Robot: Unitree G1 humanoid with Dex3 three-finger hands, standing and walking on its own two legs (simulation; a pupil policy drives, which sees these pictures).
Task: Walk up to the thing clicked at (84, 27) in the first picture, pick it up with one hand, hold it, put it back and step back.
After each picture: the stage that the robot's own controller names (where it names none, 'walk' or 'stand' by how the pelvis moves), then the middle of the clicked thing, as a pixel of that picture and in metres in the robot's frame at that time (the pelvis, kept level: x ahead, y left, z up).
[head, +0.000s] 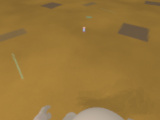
stand; (84, 29) +2.34 +0.21 -0.72
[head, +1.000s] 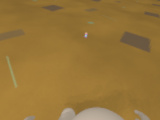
walk; (86, 34) +2.19 +0.11 -0.69
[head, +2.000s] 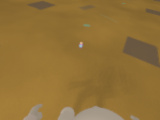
walk; (81, 44) +1.52 +0.11 -0.70
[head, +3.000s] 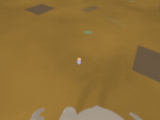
walk; (79, 61) +0.99 +0.15 -0.71
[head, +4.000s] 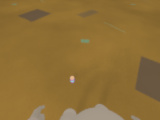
walk; (72, 79) +0.62 +0.22 -0.71
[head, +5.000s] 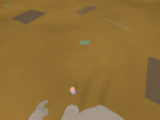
stand; (72, 90) +0.40 +0.21 -0.69
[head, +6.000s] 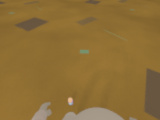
stand; (70, 101) +0.34 +0.21 -0.72
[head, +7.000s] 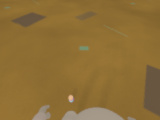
stand; (71, 98) +0.32 +0.21 -0.72
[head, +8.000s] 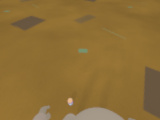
stand; (70, 101) +0.32 +0.21 -0.73
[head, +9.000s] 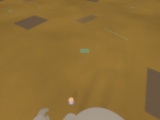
stand; (71, 101) +0.32 +0.20 -0.73
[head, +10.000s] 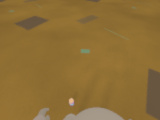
stand; (71, 101) +0.32 +0.20 -0.73
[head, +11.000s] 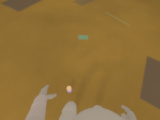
go down; (69, 89) +0.35 +0.20 -0.69
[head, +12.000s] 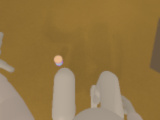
go down; (58, 60) +0.41 +0.24 -0.29
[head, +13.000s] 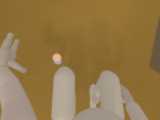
close in; (57, 59) +0.41 +0.24 -0.28
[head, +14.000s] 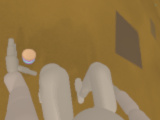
close in; (29, 57) +0.39 +0.27 -0.21
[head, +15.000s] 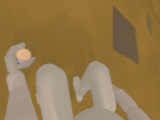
close; (23, 57) +0.38 +0.28 -0.22
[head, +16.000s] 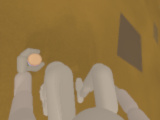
lift; (34, 60) +0.34 +0.26 -0.21
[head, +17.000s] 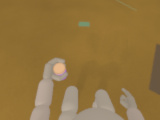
lift; (60, 71) +0.32 +0.19 +0.01
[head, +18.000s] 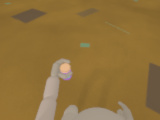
hold; (66, 72) +0.33 +0.17 +0.02
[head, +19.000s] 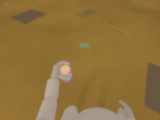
hold; (66, 73) +0.33 +0.17 +0.01
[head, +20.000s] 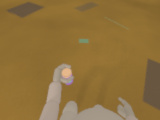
crouch; (67, 76) +0.31 +0.16 -0.03
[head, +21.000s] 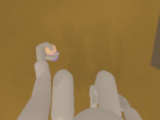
lower; (52, 53) +0.44 +0.23 -0.10
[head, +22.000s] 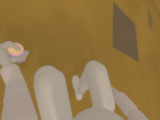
lower; (17, 53) +0.41 +0.30 -0.22
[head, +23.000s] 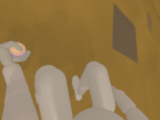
lower; (19, 53) +0.40 +0.30 -0.22
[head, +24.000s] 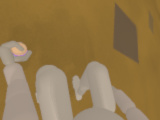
lower; (20, 52) +0.40 +0.30 -0.22
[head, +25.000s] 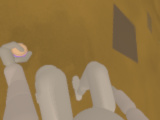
lower; (20, 53) +0.40 +0.29 -0.22
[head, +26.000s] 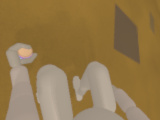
open; (25, 55) +0.39 +0.27 -0.22
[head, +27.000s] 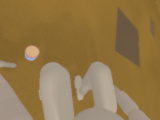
stand; (31, 53) +0.39 +0.26 -0.22
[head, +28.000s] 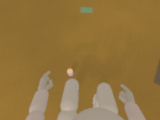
walk; (70, 72) +0.40 +0.20 -0.47
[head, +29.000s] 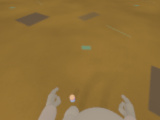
stand; (72, 98) +0.35 +0.17 -0.66
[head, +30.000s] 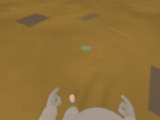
stand; (72, 98) +0.35 +0.18 -0.67
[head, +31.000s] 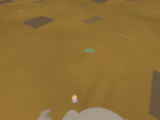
stand; (74, 98) +0.36 +0.17 -0.71
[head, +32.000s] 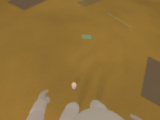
walk; (74, 85) +0.41 +0.13 -0.70
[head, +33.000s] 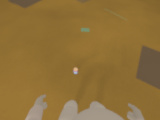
walk; (75, 70) +0.64 +0.17 -0.70
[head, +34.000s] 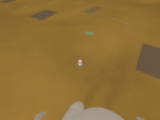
stand; (80, 62) +0.96 +0.24 -0.70
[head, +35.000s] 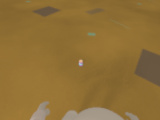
stand; (80, 62) +0.98 +0.16 -0.72
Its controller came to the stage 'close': yes
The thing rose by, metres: 0.71
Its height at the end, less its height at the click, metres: +0.00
